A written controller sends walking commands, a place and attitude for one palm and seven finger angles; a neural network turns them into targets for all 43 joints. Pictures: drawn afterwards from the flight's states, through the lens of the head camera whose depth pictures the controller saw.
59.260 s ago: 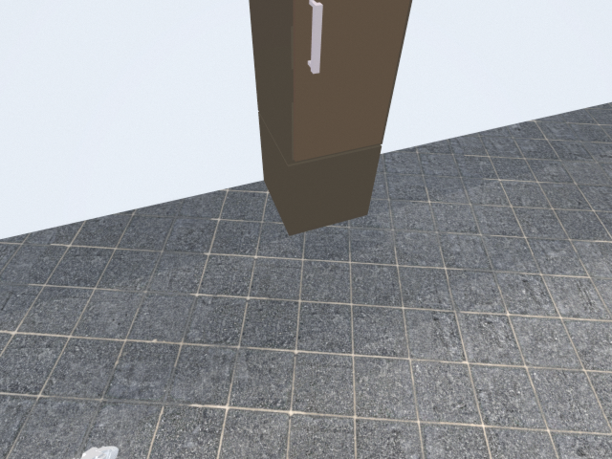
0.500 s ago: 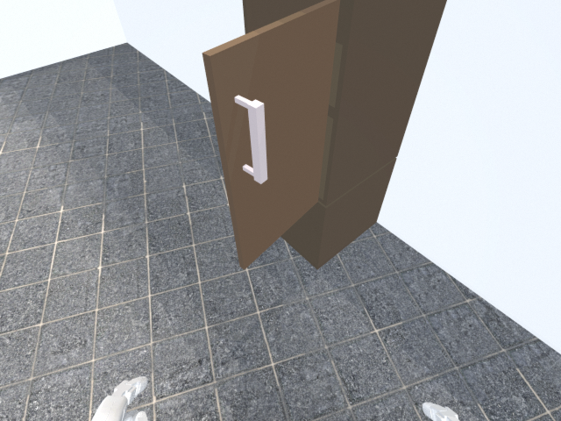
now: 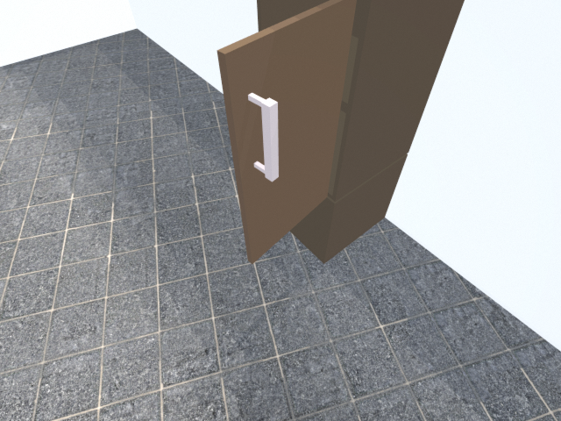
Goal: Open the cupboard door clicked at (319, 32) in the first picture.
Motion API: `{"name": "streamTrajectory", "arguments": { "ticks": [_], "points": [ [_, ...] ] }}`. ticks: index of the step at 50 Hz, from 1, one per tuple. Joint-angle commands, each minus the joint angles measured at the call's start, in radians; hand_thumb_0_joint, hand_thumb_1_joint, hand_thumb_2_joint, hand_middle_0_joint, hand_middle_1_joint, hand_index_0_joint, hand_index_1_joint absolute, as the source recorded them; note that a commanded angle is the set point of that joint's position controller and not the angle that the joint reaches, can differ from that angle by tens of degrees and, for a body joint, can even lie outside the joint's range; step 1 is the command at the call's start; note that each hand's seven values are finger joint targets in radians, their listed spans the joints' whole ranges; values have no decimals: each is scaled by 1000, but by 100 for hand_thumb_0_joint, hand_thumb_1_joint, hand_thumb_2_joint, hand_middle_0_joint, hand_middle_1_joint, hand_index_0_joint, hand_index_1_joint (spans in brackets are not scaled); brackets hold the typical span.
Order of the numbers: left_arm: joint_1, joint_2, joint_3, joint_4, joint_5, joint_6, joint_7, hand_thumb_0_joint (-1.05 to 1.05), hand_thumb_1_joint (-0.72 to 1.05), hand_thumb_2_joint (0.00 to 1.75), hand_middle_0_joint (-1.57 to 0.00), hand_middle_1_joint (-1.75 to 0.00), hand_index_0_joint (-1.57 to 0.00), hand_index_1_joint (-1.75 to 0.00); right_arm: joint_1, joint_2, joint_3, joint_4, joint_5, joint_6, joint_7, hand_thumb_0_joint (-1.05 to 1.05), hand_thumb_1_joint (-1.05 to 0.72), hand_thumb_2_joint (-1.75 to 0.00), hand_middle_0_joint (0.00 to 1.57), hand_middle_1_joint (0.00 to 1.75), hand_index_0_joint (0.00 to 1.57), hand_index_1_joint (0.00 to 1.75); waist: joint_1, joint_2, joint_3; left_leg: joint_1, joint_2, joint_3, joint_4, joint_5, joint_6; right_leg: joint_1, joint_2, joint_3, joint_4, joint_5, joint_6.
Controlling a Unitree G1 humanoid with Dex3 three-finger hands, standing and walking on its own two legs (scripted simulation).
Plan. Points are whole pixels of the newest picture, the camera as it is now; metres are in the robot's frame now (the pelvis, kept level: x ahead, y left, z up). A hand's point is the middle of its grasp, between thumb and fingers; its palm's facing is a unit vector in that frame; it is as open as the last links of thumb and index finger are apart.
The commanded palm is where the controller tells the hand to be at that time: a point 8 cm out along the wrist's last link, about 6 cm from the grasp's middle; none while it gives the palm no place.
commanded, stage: let the arm hang, fingers relaxed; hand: left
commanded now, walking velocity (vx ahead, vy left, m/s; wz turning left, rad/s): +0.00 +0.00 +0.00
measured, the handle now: (263, 139) +0.57 +0.07 +0.07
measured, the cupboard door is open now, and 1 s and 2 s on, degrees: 98 98 98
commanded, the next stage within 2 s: look to check the result in 0.38 s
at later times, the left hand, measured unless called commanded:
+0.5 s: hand out of the picture +0.05 +0.17 -0.17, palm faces +0.01 -0.97 -0.22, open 7.3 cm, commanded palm none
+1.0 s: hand out of the picture +0.06 +0.16 -0.17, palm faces +0.02 -0.97 -0.24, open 7.3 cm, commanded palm none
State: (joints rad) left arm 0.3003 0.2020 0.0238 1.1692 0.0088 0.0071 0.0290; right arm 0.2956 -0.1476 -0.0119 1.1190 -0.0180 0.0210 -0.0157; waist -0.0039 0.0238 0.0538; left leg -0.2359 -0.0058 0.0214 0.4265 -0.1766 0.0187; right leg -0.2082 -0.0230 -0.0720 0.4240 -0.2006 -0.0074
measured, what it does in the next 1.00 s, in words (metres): stands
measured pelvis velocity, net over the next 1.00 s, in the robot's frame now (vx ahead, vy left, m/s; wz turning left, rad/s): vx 0.03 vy -0.03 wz -0.01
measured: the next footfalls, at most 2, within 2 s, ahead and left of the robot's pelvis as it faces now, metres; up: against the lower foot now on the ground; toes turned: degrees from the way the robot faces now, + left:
none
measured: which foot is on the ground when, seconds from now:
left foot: down 0.00-1.00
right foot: down 0.00-1.00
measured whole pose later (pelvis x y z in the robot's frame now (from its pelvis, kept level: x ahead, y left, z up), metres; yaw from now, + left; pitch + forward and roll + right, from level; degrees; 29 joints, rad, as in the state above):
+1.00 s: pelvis +0.03 -0.03 +0.00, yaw +0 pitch -1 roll +0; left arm 0.21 0.19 0.02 1.16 0.00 -0.02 0.03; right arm 0.20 -0.19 -0.01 1.14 -0.02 0.01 -0.02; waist -0.01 0.02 0.05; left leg -0.15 0.04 0.01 0.36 -0.20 -0.03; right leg -0.12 0.03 -0.08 0.36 -0.22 -0.05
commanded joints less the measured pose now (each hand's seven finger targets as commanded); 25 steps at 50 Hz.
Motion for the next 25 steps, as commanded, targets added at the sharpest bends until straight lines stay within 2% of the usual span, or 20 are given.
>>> {"name": "streamTrajectory", "arguments": {
  "ticks": [1, 2, 5, 8, 11, 12, 16, 19, 25],
  "points": [
    [17, 102, 14, -43, 3, -17, 3, 0, 90, 90, -20, -30, -20, -30, 38, -131, -22, -30, -4, -19, -13, 0, -90, -90, 20, 30, 20, 30, 0, -25, 30, -38, 101, -109, -125, -115, 22, -20, -81, 91, -98, -105, -43],
    [21, 99, 14, -45, 4, -19, 4, 0, 90, 90, -20, -30, -20, -30, 40, -129, -23, -32, -3, -19, -13, 0, -90, -90, 20, 30, 20, 30, 2, -20, 14, -26, 100, -104, -115, -99, 23, -18, -81, 91, -100, -103, -43],
    [-3, 96, 13, -50, 3, -18, 4, 0, 90, 90, -20, -30, -20, -30, 33, -117, -18, -24, -5, -19, -12, 0, -90, -90, 20, 30, 20, 30, -2, -12, 40, -34, 96, -100, -118, -83, 17, -27, -84, 95, -102, -98, -40],
    [-14, 95, 15, -55, 3, -22, 5, 0, 90, 90, -20, -30, -20, -30, 26, -112, -18, -23, -5, -23, -11, 0, -90, -90, 20, 30, 20, 30, 0, -21, 17, -16, 99, -92, -109, -19, 15, -2, -88, 91, -99, -49, -39],
    [-27, 95, 15, -58, 2, -23, 4, 0, 90, 90, -20, -30, -20, -30, 13, -114, -15, -21, -5, -25, -12, 0, -90, -90, 20, 30, 20, 30, 1, 11, 16, -4, 99, -89, -110, 11, 9, 4, -88, 95, -99, -21, -37],
    [-25, 95, 16, -59, 2, -25, 5, 0, 90, 90, -20, -30, -20, -30, 8, -116, -15, -23, -4, -24, -13, 0, -90, -90, 20, 30, 20, 30, 2, -10, 12, 5, 99, -85, -101, 19, 9, 5, -87, 94, -105, -19, -38],
    [-45, 96, 17, -60, 1, -27, 4, 0, 90, 90, -20, -30, -20, -30, 1, -120, -14, -18, -5, -26, -14, 0, -90, -90, 20, 30, 20, 30, -2, 8, 3, 18, 101, -84, -105, 47, 5, 19, -88, 101, -108, 11, -39],
    [-51, 100, 17, -61, 0, -28, 4, 0, 90, 90, -20, -30, -20, -30, 1, -119, -15, -16, -4, -23, -14, 0, -90, -90, 20, 30, 20, 30, -4, -13, 1, 26, 99, -76, -100, 42, 2, 23, -91, 102, -122, -2, -39],
    [-51, 106, 17, -56, -2, -31, 3, 0, 90, 90, -20, -30, -20, -30, -7, -129, -14, -13, -4, -23, -17, 0, -90, -90, 20, 30, 20, 30, -5, -10, -14, 53, 102, -70, -94, 75, 0, 36, -92, 102, -127, 40, -43]
  ]
}}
